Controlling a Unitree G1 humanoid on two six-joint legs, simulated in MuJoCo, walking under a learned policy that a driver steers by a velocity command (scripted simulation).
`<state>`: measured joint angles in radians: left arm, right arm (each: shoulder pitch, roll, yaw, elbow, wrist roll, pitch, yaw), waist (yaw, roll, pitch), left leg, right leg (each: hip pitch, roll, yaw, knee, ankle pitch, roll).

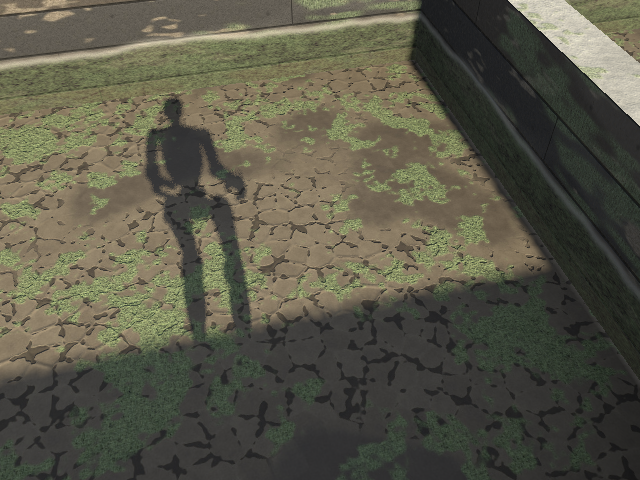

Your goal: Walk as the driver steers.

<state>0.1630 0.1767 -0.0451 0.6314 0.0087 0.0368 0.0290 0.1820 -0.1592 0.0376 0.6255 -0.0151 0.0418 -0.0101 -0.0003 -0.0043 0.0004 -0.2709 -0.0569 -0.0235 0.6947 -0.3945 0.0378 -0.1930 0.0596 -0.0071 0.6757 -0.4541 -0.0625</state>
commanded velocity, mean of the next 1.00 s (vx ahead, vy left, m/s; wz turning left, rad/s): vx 0.50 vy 0.00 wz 0.00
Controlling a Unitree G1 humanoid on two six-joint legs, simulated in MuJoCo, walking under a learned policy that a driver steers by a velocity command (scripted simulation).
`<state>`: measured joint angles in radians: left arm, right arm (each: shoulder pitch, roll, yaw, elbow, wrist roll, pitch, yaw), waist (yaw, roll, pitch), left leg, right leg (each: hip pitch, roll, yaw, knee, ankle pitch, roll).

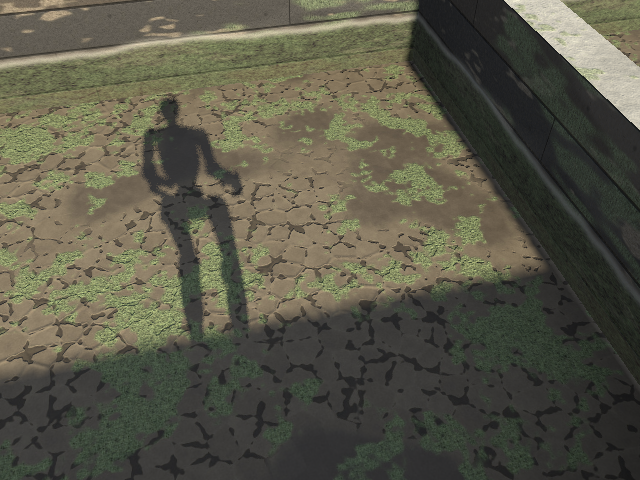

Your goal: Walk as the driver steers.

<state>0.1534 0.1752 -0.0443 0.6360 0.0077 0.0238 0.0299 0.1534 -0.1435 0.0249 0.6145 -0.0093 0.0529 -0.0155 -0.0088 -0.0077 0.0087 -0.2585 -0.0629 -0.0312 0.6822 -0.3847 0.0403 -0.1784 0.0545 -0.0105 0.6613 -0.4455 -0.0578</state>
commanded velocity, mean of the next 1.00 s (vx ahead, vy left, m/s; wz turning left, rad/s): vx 0.50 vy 0.00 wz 0.00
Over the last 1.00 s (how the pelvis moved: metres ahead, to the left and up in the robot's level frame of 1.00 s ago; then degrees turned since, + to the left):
0.00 0.00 0.00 0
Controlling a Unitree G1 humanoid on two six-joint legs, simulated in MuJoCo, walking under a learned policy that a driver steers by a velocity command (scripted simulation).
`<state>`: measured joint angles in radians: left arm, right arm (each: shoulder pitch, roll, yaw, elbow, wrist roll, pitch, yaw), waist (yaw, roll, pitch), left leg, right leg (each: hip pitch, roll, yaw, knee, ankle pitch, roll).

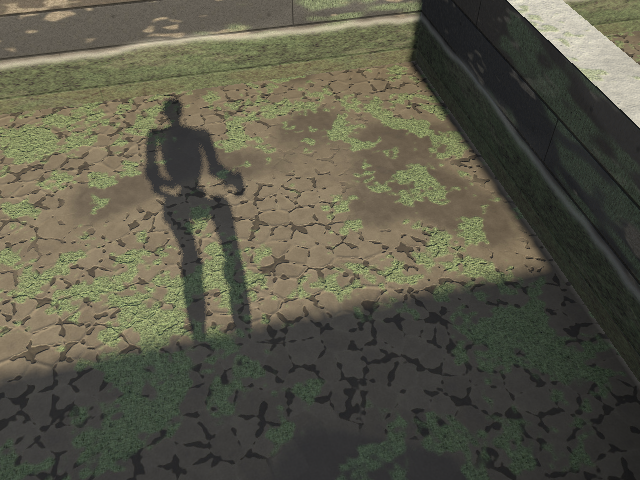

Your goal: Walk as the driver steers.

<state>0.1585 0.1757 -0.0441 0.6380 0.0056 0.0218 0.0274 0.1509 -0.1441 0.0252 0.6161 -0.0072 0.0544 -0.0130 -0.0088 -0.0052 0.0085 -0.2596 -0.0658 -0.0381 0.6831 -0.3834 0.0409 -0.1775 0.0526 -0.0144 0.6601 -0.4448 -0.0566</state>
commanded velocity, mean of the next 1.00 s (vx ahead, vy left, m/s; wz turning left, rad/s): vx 0.50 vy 0.00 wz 0.00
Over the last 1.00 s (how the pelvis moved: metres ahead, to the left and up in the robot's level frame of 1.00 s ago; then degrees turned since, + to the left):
0.00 0.00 0.00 0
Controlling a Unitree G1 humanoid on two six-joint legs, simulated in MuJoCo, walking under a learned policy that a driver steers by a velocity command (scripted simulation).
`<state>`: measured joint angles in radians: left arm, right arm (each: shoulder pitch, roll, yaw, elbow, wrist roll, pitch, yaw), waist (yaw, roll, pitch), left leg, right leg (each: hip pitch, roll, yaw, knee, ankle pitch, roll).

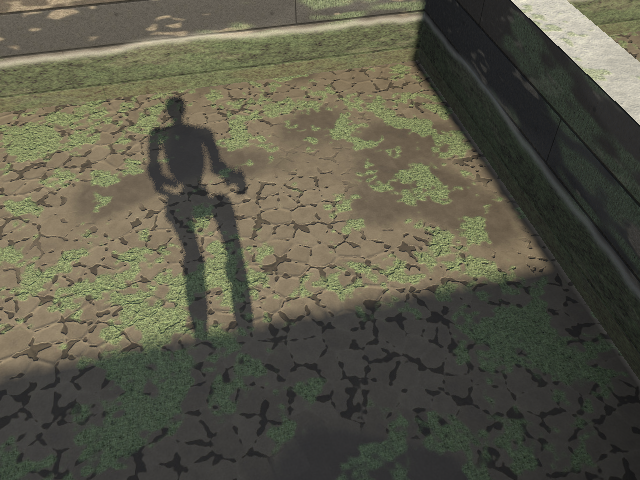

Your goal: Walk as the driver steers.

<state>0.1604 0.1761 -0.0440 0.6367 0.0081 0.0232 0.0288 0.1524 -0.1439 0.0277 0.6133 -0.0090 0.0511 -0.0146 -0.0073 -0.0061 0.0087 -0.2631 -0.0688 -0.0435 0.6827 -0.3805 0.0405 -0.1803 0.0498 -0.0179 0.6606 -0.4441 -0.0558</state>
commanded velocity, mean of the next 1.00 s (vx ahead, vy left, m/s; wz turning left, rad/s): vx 0.18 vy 0.00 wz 0.00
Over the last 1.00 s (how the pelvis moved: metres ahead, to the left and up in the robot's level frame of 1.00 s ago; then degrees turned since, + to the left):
0.00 0.00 0.00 0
